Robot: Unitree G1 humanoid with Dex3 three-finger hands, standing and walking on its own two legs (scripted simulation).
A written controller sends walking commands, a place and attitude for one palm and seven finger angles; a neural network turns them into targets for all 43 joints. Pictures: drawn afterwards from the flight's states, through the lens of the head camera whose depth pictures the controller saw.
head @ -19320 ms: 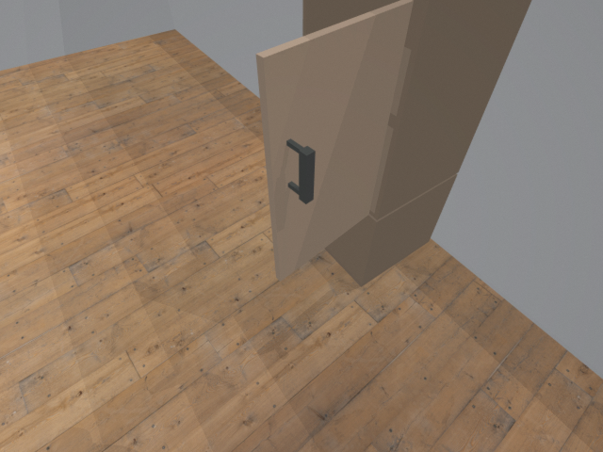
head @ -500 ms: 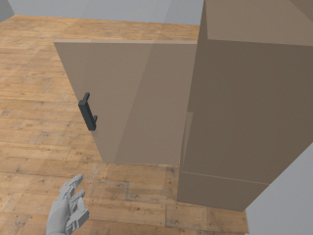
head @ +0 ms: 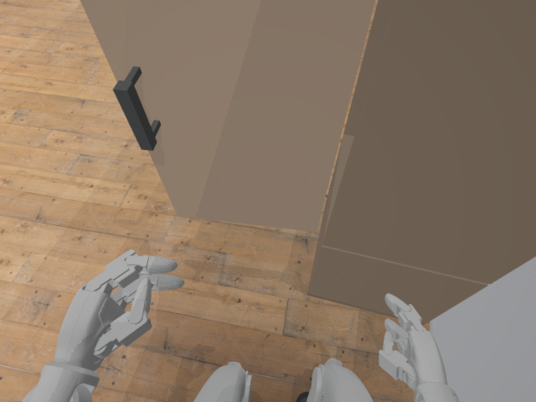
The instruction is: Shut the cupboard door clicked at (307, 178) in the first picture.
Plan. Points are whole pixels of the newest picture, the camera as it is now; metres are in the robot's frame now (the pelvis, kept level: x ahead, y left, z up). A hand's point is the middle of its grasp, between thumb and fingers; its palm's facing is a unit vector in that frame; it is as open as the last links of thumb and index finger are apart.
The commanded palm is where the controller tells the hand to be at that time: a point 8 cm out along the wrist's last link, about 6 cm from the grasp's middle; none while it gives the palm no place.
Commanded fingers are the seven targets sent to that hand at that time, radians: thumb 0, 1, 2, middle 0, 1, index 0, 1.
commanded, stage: raise the hand and make a fist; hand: left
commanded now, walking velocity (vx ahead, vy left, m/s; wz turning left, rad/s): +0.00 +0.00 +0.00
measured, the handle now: (141, 110) +0.51 +0.26 +0.12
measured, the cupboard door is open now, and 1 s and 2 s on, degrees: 97 97 97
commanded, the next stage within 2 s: bring the fist close to the handle in 1.24 s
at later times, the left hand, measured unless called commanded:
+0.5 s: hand (116, 290) +0.23 +0.20 +0.10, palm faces -0.02 -1.00 -0.04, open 3.1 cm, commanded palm +0.21 +0.26 +0.10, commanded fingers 0.00 0.90 0.90 -1.28 -1.48 -1.28 -1.48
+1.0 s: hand (103, 254) +0.26 +0.22 +0.12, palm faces -0.03 -1.00 -0.04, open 3.1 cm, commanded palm +0.23 +0.27 +0.12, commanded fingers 0.00 0.90 0.90 -1.30 -1.50 -1.30 -1.50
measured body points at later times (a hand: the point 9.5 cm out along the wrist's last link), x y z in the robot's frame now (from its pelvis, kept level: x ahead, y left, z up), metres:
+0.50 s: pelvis +0.02 +0.02 +0.03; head +0.07 +0.03 +0.48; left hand +0.22 +0.26 +0.10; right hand +0.20 -0.22 -0.03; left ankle +0.00 +0.11 -0.64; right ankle +0.06 -0.08 -0.64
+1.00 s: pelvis +0.03 +0.04 +0.05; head +0.07 +0.04 +0.50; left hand +0.26 +0.28 +0.13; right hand +0.19 -0.20 -0.02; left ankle +0.00 +0.11 -0.64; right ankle +0.06 -0.08 -0.64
